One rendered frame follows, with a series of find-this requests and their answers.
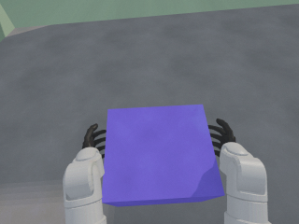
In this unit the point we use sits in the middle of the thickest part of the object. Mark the robot left hand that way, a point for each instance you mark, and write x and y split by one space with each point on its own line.
89 138

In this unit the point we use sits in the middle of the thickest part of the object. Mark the robot right hand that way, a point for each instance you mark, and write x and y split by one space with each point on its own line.
227 135

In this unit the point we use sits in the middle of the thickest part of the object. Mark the carton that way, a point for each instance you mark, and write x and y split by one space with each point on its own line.
159 155

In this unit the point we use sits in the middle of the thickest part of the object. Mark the right robot forearm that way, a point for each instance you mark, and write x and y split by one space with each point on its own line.
246 186

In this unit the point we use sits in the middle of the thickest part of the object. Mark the left robot forearm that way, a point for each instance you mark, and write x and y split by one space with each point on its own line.
82 188

